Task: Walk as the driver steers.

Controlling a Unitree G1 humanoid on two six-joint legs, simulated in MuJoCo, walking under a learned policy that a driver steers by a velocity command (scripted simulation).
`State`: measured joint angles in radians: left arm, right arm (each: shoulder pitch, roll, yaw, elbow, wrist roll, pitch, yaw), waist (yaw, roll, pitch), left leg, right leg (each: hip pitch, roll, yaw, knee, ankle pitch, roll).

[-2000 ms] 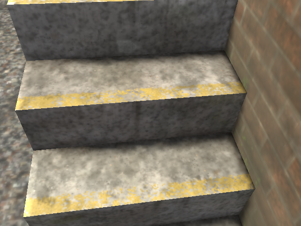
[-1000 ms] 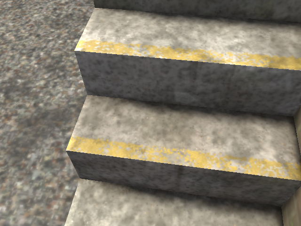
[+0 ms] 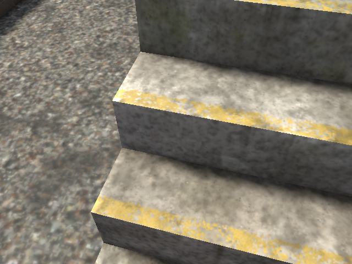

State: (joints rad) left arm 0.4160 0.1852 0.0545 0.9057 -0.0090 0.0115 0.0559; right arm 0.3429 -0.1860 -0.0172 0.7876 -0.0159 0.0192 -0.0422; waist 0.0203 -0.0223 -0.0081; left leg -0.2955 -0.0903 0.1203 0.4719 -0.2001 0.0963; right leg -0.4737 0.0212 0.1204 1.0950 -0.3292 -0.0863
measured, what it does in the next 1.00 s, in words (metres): climbs: right foot 0.21 m higher, then left foot 0.20 m higher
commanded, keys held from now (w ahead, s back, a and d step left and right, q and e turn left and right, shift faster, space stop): w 0.98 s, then w+e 0.02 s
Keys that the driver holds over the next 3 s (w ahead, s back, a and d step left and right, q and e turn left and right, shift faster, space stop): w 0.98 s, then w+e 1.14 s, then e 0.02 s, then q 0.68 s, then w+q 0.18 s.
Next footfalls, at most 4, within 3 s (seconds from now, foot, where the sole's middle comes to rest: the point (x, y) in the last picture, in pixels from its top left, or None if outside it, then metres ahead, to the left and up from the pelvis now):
0.40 right None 0.28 -0.17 -0.56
0.98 left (139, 189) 0.57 0.15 -0.36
1.82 right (261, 107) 0.70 -0.18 -0.15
2.32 left None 0.92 -0.22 0.05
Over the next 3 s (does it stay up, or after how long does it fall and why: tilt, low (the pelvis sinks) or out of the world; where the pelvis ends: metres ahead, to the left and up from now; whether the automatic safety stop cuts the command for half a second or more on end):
stays up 0.82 -0.25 0.74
